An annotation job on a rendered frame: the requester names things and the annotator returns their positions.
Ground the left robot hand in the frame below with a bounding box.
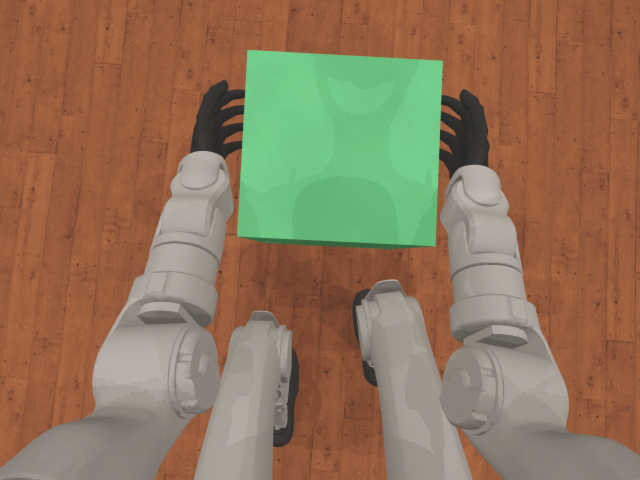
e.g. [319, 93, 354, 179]
[190, 80, 245, 160]

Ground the right robot forearm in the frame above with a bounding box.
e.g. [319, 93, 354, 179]
[440, 165, 569, 418]

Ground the right robot hand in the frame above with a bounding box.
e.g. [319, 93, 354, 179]
[439, 89, 490, 179]

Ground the right robot shin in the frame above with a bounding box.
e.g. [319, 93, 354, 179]
[365, 279, 426, 367]

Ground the robot left upper arm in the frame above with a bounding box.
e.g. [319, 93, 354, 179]
[0, 323, 221, 480]

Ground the left robot forearm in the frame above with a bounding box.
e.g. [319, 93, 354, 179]
[92, 151, 234, 403]

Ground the carton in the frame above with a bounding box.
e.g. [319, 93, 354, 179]
[237, 50, 443, 249]

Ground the robot right upper arm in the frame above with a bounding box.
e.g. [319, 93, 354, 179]
[439, 342, 640, 480]

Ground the right robot foot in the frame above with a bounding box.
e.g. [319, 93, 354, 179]
[352, 289, 378, 387]

